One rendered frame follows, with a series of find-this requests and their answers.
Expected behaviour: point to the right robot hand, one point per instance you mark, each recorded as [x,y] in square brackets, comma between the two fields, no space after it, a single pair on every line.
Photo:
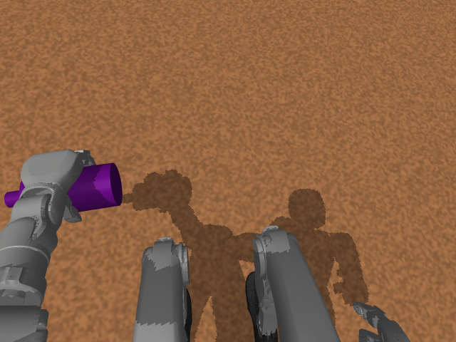
[388,331]

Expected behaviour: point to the left robot arm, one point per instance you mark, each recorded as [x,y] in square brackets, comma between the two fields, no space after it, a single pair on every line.
[26,244]

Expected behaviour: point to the bottle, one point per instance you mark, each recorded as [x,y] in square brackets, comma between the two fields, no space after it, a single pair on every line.
[97,187]

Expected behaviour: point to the left robot hand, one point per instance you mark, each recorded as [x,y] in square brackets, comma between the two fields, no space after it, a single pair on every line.
[60,168]

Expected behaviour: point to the right robot foot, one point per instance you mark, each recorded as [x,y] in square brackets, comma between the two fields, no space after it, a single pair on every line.
[253,307]

